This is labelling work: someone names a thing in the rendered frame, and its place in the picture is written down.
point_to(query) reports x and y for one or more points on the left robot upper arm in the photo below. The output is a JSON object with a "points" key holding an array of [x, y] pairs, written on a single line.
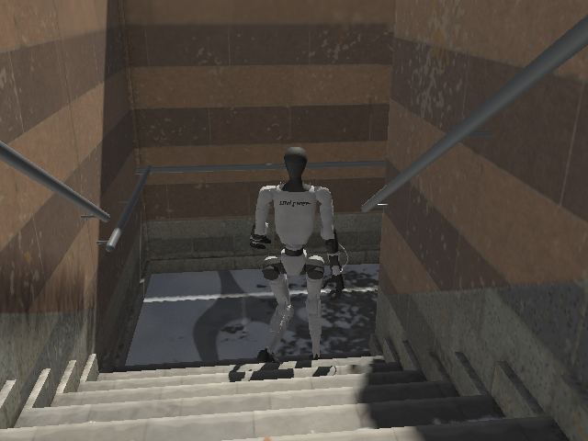
{"points": [[266, 194]]}

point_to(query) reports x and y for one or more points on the left robot hand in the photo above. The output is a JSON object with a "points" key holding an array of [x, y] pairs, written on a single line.
{"points": [[260, 246]]}

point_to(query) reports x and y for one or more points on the robot left forearm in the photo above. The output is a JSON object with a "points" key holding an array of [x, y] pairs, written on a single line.
{"points": [[255, 238]]}

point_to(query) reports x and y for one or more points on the right robot hand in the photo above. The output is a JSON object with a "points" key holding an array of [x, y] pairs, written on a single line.
{"points": [[340, 285]]}

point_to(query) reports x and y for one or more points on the robot right forearm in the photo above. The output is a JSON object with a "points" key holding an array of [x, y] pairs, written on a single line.
{"points": [[334, 255]]}

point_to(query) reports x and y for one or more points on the right robot upper arm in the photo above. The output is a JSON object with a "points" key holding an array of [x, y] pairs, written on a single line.
{"points": [[327, 212]]}

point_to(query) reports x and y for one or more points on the right robot shin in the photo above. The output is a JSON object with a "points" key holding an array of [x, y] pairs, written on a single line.
{"points": [[315, 327]]}

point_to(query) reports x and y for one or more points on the left robot foot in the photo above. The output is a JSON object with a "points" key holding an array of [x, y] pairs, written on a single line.
{"points": [[264, 356]]}

